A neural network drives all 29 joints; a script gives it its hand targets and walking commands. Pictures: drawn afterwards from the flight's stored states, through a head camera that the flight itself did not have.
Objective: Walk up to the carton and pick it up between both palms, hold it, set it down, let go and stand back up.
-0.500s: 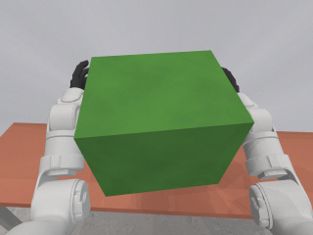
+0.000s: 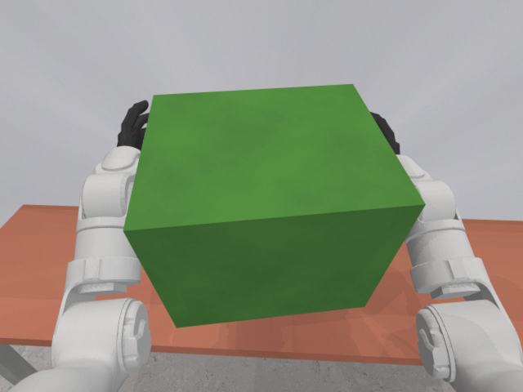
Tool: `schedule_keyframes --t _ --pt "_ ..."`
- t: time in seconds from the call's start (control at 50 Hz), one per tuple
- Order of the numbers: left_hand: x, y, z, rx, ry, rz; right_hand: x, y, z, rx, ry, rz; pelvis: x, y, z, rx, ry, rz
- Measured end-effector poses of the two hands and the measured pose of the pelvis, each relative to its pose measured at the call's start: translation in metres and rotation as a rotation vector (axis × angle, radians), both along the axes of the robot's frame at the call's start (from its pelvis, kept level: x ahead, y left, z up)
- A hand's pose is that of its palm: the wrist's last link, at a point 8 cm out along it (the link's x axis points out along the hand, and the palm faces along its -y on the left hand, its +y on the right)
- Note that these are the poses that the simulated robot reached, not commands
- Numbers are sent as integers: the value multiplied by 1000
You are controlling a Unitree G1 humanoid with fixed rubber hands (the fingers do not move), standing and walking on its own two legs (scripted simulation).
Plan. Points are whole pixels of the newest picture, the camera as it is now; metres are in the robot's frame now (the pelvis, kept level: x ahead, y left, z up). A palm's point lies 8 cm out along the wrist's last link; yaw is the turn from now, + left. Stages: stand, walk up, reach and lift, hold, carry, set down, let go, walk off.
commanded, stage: hold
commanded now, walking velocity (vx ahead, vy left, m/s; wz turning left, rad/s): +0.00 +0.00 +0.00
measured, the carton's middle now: (264, 206) +0.32 +0.02 +0.18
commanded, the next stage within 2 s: none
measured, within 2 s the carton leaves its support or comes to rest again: neither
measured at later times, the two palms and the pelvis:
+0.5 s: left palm (133, 153) +0.37 +0.21 +0.24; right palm (384, 162) +0.38 -0.16 +0.22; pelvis +0.00 +0.00 +0.00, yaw +0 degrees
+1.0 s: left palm (133, 153) +0.37 +0.21 +0.24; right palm (384, 162) +0.37 -0.16 +0.22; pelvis +0.00 +0.00 +0.00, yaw +0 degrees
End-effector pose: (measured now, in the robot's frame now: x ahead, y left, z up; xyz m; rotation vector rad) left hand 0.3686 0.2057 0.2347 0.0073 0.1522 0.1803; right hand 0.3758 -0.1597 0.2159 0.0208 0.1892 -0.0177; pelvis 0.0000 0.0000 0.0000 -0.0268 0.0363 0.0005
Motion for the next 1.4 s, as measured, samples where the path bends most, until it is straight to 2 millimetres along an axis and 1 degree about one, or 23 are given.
schedule_keyframes --t 1.4 --pt "-1 -1 2 -1 -3 -6 -1 -1 1 2 -2 -5 -1 0 0 0 -2 0"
